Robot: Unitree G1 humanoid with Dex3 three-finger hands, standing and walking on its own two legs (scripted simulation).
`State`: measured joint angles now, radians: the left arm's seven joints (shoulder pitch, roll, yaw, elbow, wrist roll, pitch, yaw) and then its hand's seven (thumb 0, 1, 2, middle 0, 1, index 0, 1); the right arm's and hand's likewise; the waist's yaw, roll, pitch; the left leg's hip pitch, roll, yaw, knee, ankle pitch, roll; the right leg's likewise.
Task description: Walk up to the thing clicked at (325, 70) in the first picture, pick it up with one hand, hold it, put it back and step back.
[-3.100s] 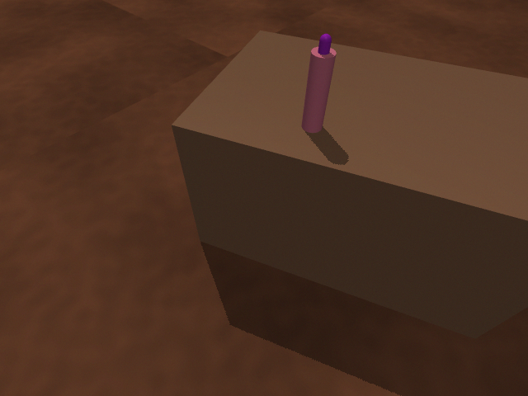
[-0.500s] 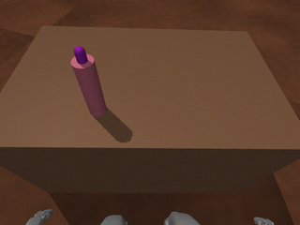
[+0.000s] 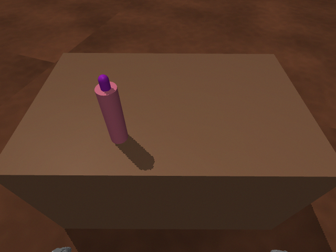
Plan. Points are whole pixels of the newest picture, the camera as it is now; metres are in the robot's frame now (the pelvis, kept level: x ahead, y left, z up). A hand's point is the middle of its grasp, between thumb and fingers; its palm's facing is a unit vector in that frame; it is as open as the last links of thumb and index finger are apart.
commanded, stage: walk up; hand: left
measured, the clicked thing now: (112, 111) +0.51 +0.19 +0.01
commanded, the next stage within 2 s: stand in 0.58 s
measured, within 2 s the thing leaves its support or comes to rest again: neither
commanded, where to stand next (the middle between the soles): +0.04 -0.01 m, yaw +0 degrees
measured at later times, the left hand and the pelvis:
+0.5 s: hand out of the picture +0.08 +0.25 -0.16, palm faces +0.00 -0.95 -0.31, open 7.4 cm; pelvis +0.01 +0.00 +0.00, yaw +0 degrees
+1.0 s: hand out of the picture +0.10 +0.26 -0.15, palm faces +0.00 -0.94 -0.34, open 7.4 cm; pelvis +0.03 +0.00 +0.00, yaw +1 degrees
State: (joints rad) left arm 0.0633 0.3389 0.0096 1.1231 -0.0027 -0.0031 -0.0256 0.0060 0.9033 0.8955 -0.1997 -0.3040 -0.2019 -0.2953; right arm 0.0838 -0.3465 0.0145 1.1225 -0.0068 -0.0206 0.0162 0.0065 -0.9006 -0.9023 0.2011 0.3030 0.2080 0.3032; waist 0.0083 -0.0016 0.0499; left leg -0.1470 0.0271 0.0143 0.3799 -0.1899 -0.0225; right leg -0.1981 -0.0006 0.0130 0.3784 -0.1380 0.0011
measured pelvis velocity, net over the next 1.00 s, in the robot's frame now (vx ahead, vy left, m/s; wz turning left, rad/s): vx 0.03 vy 0.00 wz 0.02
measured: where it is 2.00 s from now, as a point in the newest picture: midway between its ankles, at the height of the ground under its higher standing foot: outside the picture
